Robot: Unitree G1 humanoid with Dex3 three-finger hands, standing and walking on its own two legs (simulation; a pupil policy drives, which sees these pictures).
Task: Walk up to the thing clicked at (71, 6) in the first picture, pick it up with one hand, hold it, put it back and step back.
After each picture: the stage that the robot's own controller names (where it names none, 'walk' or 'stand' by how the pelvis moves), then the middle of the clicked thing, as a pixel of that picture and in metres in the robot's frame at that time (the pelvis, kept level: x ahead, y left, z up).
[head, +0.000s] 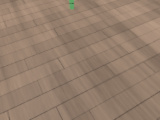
stand; (71, 0) +2.24 +0.12 -0.66
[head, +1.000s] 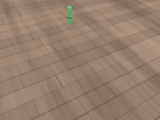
walk; (69, 15) +2.11 +0.11 -0.65
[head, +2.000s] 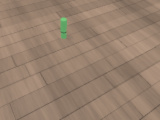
walk; (63, 28) +1.48 +0.13 -0.65
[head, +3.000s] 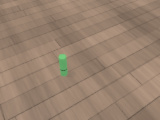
walk; (63, 65) +0.98 +0.15 -0.65
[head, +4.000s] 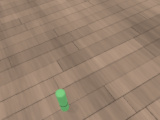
walk; (62, 100) +0.59 +0.21 -0.63
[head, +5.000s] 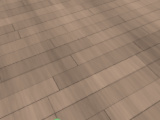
stand; out of the picture +0.37 +0.17 -0.63
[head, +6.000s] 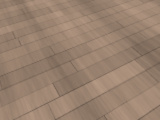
stand; out of the picture +0.36 +0.17 -0.66
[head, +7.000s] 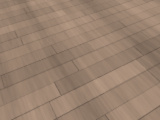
stand; out of the picture +0.37 +0.17 -0.66
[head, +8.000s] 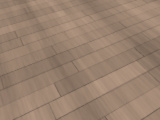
stand; out of the picture +0.36 +0.17 -0.66
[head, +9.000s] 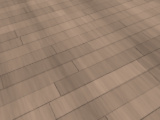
stand; out of the picture +0.36 +0.17 -0.66
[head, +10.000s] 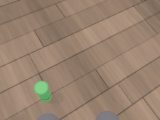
go down; (44, 92) +0.41 +0.18 -0.48
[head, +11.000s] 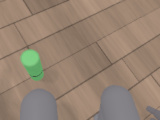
go down; (34, 67) +0.45 +0.20 -0.29
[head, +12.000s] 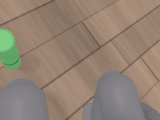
close in; (8, 53) +0.44 +0.22 -0.20
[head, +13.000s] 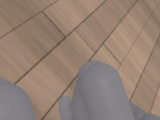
close; out of the picture +0.43 +0.25 -0.16
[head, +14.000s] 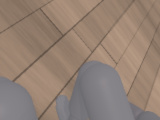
lift; out of the picture +0.42 +0.26 -0.16
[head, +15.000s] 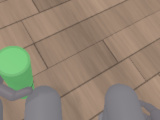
lift; (19, 78) +0.33 +0.21 -0.03
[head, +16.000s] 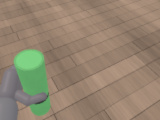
hold; (36, 87) +0.31 +0.15 +0.07
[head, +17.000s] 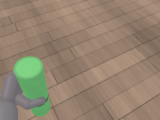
hold; (36, 91) +0.31 +0.16 +0.03
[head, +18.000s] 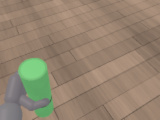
crouch; (39, 92) +0.31 +0.15 +0.03
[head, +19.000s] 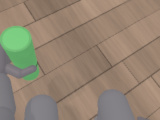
crouch; (24, 59) +0.41 +0.17 -0.05
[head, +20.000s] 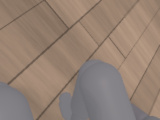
lower; out of the picture +0.43 +0.26 -0.17
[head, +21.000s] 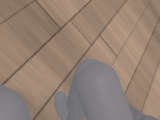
lower; out of the picture +0.44 +0.27 -0.16
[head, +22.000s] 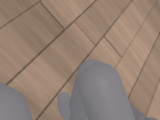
lower; out of the picture +0.43 +0.26 -0.16
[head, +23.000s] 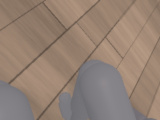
lower; out of the picture +0.43 +0.26 -0.16
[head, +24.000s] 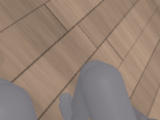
loosen; out of the picture +0.42 +0.25 -0.16
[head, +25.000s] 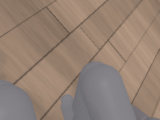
withdraw; out of the picture +0.43 +0.25 -0.17
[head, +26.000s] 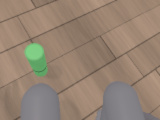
walk; (38, 62) +0.45 +0.19 -0.26
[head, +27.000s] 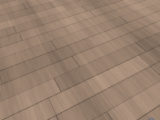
stand; out of the picture +0.37 +0.15 -0.59
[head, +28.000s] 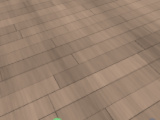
stand; out of the picture +0.39 +0.16 -0.60
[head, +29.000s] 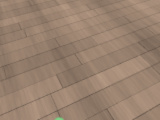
stand; out of the picture +0.39 +0.16 -0.62
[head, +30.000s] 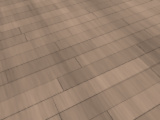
walk; out of the picture +0.39 +0.16 -0.65
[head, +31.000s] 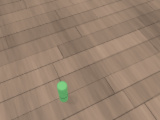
walk; (63, 92) +0.54 +0.13 -0.64
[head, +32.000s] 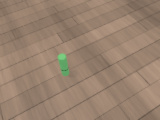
walk; (63, 65) +0.85 +0.21 -0.63
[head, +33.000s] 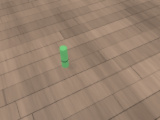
stand; (64, 57) +1.04 +0.16 -0.64
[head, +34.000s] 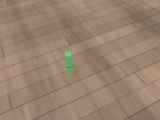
stand; (69, 62) +1.03 +0.15 -0.66
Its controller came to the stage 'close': yes
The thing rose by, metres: 0.68
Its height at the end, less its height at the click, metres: +0.00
